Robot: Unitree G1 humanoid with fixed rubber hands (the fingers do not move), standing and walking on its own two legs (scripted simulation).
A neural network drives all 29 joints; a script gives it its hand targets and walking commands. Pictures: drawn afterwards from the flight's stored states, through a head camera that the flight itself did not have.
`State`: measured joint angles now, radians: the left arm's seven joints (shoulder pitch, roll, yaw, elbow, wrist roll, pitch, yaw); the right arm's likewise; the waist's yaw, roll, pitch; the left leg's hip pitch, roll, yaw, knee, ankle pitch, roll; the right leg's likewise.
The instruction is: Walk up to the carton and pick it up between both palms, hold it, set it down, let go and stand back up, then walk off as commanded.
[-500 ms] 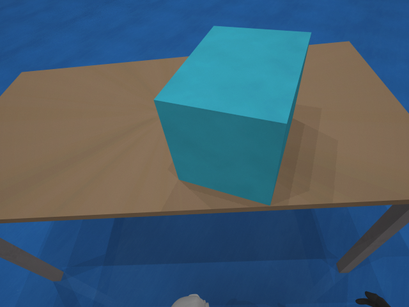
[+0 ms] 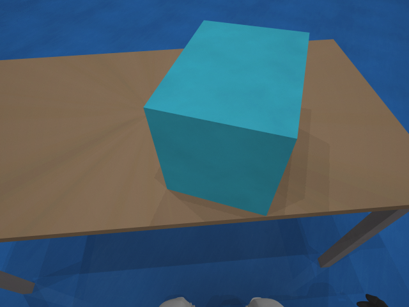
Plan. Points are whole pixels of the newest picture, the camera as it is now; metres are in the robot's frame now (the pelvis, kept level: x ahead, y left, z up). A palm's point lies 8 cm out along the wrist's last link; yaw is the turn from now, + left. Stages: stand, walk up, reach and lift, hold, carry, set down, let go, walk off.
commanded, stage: walk up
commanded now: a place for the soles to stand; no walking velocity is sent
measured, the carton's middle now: (234, 115) +0.49 -0.04 +0.08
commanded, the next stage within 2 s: reach and lift in 1.34 s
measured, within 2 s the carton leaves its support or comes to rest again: neither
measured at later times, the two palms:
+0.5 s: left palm out of the picture +0.06 +0.31 -0.09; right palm out of the picture +0.12 -0.30 -0.10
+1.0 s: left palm out of the picture +0.08 +0.30 -0.10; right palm out of the picture +0.12 -0.31 -0.09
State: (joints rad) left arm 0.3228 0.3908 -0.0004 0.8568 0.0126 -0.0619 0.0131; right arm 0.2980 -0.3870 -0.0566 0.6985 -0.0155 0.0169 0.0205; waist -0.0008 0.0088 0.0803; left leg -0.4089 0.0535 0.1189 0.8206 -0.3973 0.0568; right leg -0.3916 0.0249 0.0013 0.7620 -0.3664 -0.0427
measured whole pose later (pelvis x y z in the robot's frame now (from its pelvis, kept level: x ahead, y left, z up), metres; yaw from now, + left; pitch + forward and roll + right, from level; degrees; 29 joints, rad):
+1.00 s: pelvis +0.01 +0.00 +0.00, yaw -1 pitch -1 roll +0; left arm 0.26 0.37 0.00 0.86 0.01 -0.06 0.02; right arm 0.24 -0.39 -0.06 0.72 -0.02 -0.03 0.00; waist 0.00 0.03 0.08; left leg -0.39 0.05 0.08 0.83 -0.42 0.02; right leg -0.40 0.02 0.00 0.81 -0.40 -0.02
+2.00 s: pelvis -0.02 -0.01 +0.01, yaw +0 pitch -2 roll +0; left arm 0.17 0.31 0.00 0.40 0.02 0.35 -0.01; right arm 0.27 -0.24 -0.08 0.68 -0.01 -0.20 -0.04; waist 0.00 -0.06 0.11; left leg -0.34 0.05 0.08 0.67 -0.29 0.01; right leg -0.34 0.02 0.00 0.66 -0.28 -0.02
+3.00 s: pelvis +0.00 +0.00 +0.03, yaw +0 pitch -4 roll +0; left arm 0.32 0.50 0.00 -0.08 -0.31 0.19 -0.07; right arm 0.50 -0.08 0.03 -0.18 0.17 0.15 -0.23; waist 0.00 -0.06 0.11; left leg -0.22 0.03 0.08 0.52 -0.24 0.01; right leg -0.22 0.02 0.00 0.51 -0.23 -0.01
